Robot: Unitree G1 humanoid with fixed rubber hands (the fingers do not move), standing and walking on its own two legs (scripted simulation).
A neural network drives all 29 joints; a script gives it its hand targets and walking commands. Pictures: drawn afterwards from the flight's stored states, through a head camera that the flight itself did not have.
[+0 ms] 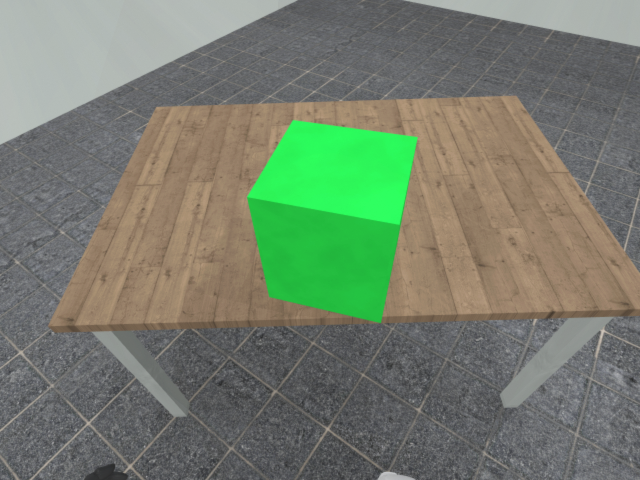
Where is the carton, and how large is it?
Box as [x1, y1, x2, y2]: [247, 120, 417, 322]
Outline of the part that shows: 293,120 247,196 269,296 380,322 417,137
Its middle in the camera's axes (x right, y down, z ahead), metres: +0.03 -0.04 +0.67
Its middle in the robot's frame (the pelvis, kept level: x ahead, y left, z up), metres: +0.52 -0.01 -0.01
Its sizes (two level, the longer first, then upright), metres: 0.210 0.200 0.250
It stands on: a table, 0.61 m high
